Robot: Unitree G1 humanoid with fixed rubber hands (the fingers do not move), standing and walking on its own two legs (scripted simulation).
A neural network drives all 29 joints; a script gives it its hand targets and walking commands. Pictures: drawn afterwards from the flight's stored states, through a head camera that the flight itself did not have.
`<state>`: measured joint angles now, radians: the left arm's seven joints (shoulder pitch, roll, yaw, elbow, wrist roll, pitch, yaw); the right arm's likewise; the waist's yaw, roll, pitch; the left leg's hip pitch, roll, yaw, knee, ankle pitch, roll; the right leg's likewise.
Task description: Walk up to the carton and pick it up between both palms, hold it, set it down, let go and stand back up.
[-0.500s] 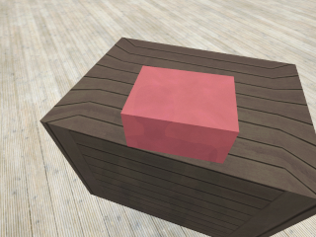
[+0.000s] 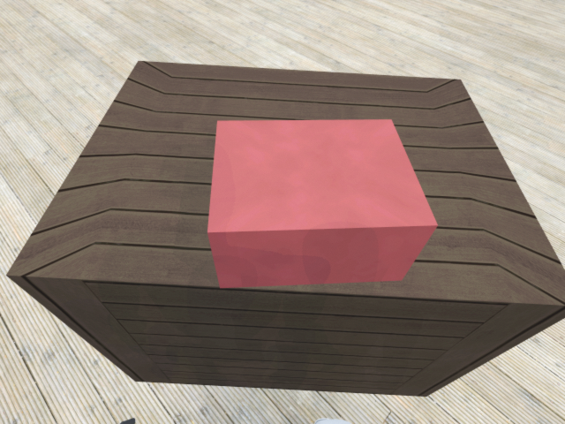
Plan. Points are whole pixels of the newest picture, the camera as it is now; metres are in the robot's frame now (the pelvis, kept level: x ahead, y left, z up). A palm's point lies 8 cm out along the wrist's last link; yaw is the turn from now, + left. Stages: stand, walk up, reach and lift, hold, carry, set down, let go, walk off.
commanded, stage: walk up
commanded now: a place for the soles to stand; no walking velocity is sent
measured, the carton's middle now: (309, 200) +0.46 -0.06 +0.03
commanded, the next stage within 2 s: none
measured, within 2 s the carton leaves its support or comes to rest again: neither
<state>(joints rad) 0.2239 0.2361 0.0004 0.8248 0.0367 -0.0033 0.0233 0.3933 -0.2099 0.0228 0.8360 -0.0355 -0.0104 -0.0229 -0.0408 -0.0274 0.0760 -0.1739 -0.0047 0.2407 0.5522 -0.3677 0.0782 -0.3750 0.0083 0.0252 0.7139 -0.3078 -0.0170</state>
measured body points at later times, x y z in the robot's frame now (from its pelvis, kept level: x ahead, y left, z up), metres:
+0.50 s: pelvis +0.01 +0.04 +0.00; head +0.04 +0.05 +0.45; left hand +0.14 +0.28 -0.14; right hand +0.08 -0.23 -0.12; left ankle +0.03 +0.15 -0.73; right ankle +0.01 -0.10 -0.72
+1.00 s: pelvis +0.01 +0.01 +0.01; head +0.02 +0.00 +0.46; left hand +0.11 +0.25 -0.13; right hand +0.02 -0.25 -0.13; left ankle +0.03 +0.15 -0.73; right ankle +0.01 -0.10 -0.73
